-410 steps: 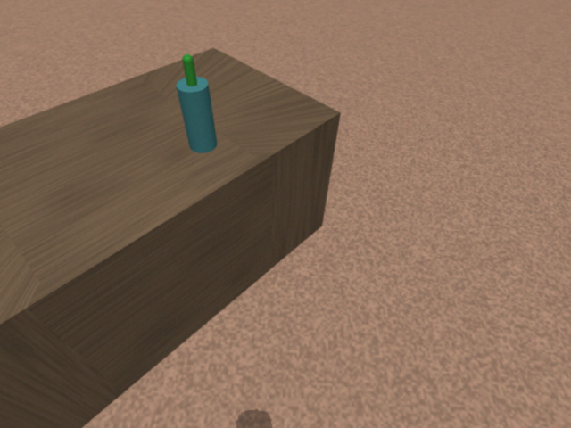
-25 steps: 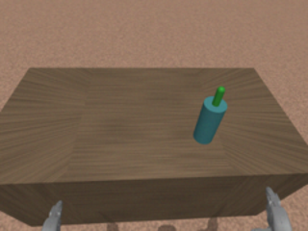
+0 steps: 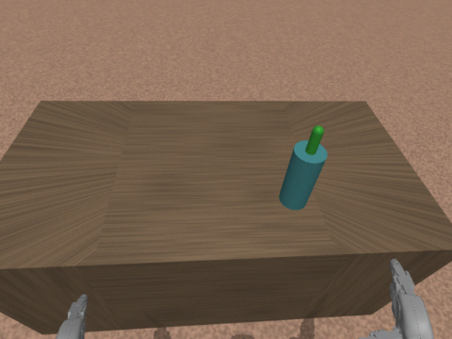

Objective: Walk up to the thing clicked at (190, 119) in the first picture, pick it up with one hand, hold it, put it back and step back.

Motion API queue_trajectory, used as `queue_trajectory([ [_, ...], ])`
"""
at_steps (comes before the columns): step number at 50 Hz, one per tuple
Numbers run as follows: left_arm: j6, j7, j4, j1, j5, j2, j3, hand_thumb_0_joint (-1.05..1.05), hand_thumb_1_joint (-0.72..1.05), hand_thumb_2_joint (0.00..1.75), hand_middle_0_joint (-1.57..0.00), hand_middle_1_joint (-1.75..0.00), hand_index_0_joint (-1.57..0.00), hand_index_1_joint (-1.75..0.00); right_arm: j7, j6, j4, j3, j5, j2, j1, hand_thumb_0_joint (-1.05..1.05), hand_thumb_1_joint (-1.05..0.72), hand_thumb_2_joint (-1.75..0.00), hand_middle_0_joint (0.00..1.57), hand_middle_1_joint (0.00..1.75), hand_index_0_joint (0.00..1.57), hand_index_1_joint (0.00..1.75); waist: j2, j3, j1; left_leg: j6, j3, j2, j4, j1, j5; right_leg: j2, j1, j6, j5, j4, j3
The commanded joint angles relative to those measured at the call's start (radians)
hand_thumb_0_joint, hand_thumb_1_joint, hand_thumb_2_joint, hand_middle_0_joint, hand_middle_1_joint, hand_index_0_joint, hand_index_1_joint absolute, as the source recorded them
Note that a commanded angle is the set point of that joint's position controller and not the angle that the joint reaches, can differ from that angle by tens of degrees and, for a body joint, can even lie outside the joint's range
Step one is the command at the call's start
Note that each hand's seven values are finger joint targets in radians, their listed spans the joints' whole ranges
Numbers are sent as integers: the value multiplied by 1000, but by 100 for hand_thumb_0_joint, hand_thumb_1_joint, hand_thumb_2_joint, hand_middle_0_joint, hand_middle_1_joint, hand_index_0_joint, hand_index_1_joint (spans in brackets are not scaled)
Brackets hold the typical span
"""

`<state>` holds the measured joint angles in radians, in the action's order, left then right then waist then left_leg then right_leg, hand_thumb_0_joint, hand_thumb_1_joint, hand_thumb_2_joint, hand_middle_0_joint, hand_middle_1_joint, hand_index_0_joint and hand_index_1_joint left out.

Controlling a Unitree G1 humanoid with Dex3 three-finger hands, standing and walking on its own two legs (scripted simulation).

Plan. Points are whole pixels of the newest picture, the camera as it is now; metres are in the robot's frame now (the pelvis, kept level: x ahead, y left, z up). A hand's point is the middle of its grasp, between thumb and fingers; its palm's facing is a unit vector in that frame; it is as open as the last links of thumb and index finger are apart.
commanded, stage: go down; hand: right
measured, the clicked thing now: (304, 167) +0.53 -0.22 -0.04
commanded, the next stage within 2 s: none
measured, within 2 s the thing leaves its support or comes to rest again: neither
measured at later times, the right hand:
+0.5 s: hand (390, 251) +0.27 -0.31 +0.01, palm faces +0.28 +0.95 -0.12, open 17.3 cm
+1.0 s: hand (398, 225) +0.33 -0.35 +0.01, palm faces +0.22 +0.98 +0.03, open 17.2 cm
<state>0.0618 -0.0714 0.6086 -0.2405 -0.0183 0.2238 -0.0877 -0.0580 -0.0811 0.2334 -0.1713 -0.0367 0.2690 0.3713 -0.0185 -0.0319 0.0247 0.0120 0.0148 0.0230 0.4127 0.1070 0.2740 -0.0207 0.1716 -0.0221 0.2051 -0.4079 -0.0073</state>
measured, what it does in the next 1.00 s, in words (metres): stands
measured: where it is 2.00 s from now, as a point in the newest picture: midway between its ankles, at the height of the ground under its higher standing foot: outside the picture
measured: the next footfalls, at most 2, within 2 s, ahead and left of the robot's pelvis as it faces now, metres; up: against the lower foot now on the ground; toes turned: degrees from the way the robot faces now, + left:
none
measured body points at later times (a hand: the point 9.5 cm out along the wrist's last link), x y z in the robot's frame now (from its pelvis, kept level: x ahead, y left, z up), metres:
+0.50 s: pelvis -0.03 +0.00 -0.03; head +0.00 -0.01 +0.42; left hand +0.14 +0.26 -0.11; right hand +0.25 -0.36 +0.02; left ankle -0.03 +0.12 -0.74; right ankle +0.01 -0.14 -0.74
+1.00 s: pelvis -0.03 -0.03 -0.05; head +0.02 -0.07 +0.40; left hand +0.12 +0.24 -0.09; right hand +0.31 -0.40 +0.01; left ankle -0.03 +0.12 -0.74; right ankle +0.01 -0.14 -0.74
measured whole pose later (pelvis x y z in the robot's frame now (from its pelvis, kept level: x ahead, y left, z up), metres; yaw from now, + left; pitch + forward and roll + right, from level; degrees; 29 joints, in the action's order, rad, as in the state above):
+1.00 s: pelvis -0.03 -0.03 -0.05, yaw +1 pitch +11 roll +3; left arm 0.17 -0.12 0.43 -0.32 0.01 0.24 0.00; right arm 0.44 -0.37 0.93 -0.57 -0.25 0.57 -0.37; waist 0.04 0.10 -0.07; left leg 0.04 0.01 0.00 0.84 0.62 0.41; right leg -0.04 0.72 0.00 0.38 -0.90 -0.02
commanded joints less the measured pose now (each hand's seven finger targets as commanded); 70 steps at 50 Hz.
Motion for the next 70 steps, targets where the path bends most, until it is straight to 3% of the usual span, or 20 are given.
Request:
queue_trajectory([
  [1, 52, -12, -122, 53, -6, 179, -97, 0, -51, 5, -5, -7, -7, -6, -11, -61, -124, -149, -2, 225, -30, 0, 50, -6, 5, 5, 5, 5, 21, 68, 2, -7, 45, -23, -62, 54, -205, 15, -61, 32, -170, 47, 49],
  [3, 62, 14, -163, 106, 18, 80, 2, 0, -47, 8, -6, -7, -5, -9, 16, -93, -354, -43, -23, 63, -91, 0, 42, -8, 5, 5, 5, 5, -27, 116, -9, -6, 34, -27, -46, 75, -188, 19, -55, 32, -142, 26, 38],
  [4, 53, -6, -95, 52, -5, 154, -83, 0, -50, 0, -5, -6, -8, -4, -10, -73, -134, -183, 0, 249, -17, 0, 46, -7, 3, 7, 5, 7, 0, 63, 15, -8, 40, -18, -63, 57, -176, 20, -42, 33, -143, 47, 51],
  [5, 60, 9, -143, 108, 21, 128, -46, 0, -51, 3, -6, -6, -6, -6, 14, -97, -325, -93, -23, 100, -55, 0, 49, -7, 3, 7, 4, 7, -27, 98, -8, -5, 32, -24, -46, 86, -181, 21, -38, 32, -134, 23, 41],
  [10, 68, 0, -75, 170, 24, 214, -123, 0, -52, 2, -6, -6, -6, -5, 45, -126, -179, -215, -40, 203, -258, 0, 53, -7, 2, 7, 4, 7, 24, 94, -50, 0, 22, -23, -11, 163, -129, 17, -3, 39, -68, -16, 25],
  [14, 87, -12, -69, 152, 20, 148, -71, 0, -52, 1, -5, -6, -7, -4, 99, -195, -95, -280, -81, 286, -442, 0, 52, -6, 2, 7, 4, 7, 44, 148, -47, 7, -9, -7, 10, 190, -82, 19, 22, 41, -37, -70, 13],
  [20, 112, -27, 5, 174, 10, 72, 30, 0, -54, 3, -6, -7, -7, -6, 271, -275, 191, -314, -166, 350, -648, 0, 49, -7, 3, 7, 5, 7, -16, 195, -51, 17, -66, 17, 172, 349, -25, 20, 234, 38, 20, -253, 4],
  [23, 128, -51, -144, 126, 9, 168, -14, 0, -54, 3, -6, -7, -7, -7, 344, -298, 255, -396, -198, 483, -744, 0, 47, -6, 3, 6, 5, 6, -14, 366, -73, 16, -54, 3, 239, 345, -44, 8, 225, 33, -2, -314, -11],
  [27, 128, -61, -242, 59, 3, 150, 42, 0, -53, 2, -6, -6, -7, -5, 414, -302, 417, -434, -243, 514, -813, 0, 46, -4, 5, 5, 5, 5, -22, 320, -62, 4, -26, -14, 256, 368, -66, 2, 274, 34, -17, -304, -19],
  [28, 133, -65, -272, 45, 3, 175, 17, 0, -53, 2, -6, -6, -7, -6, 425, -312, 407, -454, -249, 554, -851, 0, 47, -4, 6, 6, 6, 6, -32, 354, -64, -1, -18, -18, 268, 369, -78, 0, 268, 33, -31, -303, -21],
  [31, 136, -63, -299, 10, 10, 182, 16, 0, -54, 3, -6, -7, -6, -6, 453, -336, 420, -479, -245, 623, -925, 0, 51, -4, 4, 5, 5, 6, -124, 359, -47, -16, 1, -27, 301, 417, -57, -5, 259, 21, -40, -307, -20],
  [34, 149, -57, -276, 14, 18, 154, 25, 0, -55, 5, -6, -7, -6, -7, 478, -357, 475, -445, -242, 567, -955, 0, 51, -5, 4, 6, 5, 6, -143, 339, -53, -24, 9, -37, 335, 487, -11, -13, 292, 18, -17, -323, -26],
  [38, 159, -62, -328, -3, 26, 190, 11, 0, -56, 6, -6, -7, -6, -8, 508, -369, 446, -453, -244, 600, -992, 0, 50, -6, 4, 6, 5, 6, -158, 492, -64, -22, 20, -51, 346, 492, -20, -27, 203, 8, -94, -341, -45],
  [44, 149, -78, -358, -51, 27, 226, -4, 0, -55, 5, -6, -7, -6, -7, 509, -362, 423, -488, -247, 670, -1038, 0, 44, -5, 5, 5, 5, 5, -139, 537, -73, -20, 24, -57, 347, 469, -80, -23, 175, 10, -183, -361, -43],
  [48, 141, -65, -279, -103, 26, 183, 4, 0, -55, 4, -6, -7, -6, -7, 493, -344, 548, -428, -236, 561, -976, 0, 47, -5, 5, 5, 5, 6, -118, 325, -84, -22, 21, -56, 340, 543, -2, -24, 291, 12, -32, -330, -48],
  [51, 144, -62, -333, -71, 27, 178, 12, 0, -54, 4, -6, -6, -6, -6, 483, -356, 421, -460, -210, 664, -1084, 0, 46, -5, 5, 5, 5, 5, -190, 375, -79, -30, 10, -49, 344, 551, 24, -21, 292, 14, 30, -333, -37],
  [54, 151, -58, -317, -58, 28, 166, 27, 0, -53, 3, -5, -6, -6, -5, 498, -351, 477, -432, -218, 633, -1118, 0, 50, -6, 4, 6, 4, 6, -167, 372, -103, -24, 15, -49, 351, 574, 21, -22, 295, 16, 46, -354, -37],
  [57, 161, -74, -371, -34, 28, 235, -23, 0, -54, 4, -5, -6, -6, -5, 508, -352, 497, -485, -229, 726, -1175, 0, 48, -5, 4, 5, 5, 5, -131, 469, -128, -17, 14, -46, 364, 555, -12, -16, 282, 26, 39, -385, -37],
  [61, 155, -72, -369, -79, 26, 198, 27, 0, -53, 3, -5, -6, -6, -5, 519, -337, 611, -502, -219, 765, -1177, 0, 48, -5, 5, 5, 5, 5, -135, 467, -113, -17, 14, -47, 374, 549, -26, -7, 311, 29, 17, -403, -34],
  [70, 154, -54, -400, -63, 36, 207, 43, 0, -53, 4, -5, -6, -5, -5, 551, -333, 730, -542, -189, 878, -1229, 0, 47, -3, 6, 5, 6, 5, -164, 506, -110, -22, 19, -52, 424, 613, -61, -12, 351, 26, -88, -466, -43],
])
